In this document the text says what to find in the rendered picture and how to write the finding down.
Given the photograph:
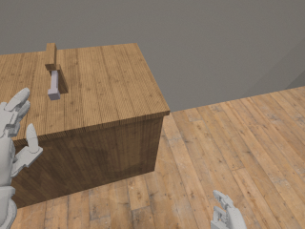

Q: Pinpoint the right robot hand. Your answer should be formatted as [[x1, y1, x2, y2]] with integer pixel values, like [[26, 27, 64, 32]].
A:
[[211, 190, 247, 229]]

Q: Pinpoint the left robot forearm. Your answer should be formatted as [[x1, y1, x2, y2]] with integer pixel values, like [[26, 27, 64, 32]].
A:
[[0, 186, 17, 229]]

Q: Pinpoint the tap lever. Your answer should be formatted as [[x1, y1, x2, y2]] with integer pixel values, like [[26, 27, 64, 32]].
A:
[[48, 70, 60, 101]]

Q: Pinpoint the left robot hand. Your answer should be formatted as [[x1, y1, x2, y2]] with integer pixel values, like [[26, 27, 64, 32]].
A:
[[0, 88, 43, 187]]

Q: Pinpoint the counter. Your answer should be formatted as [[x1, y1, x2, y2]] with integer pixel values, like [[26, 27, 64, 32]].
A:
[[0, 43, 171, 209]]

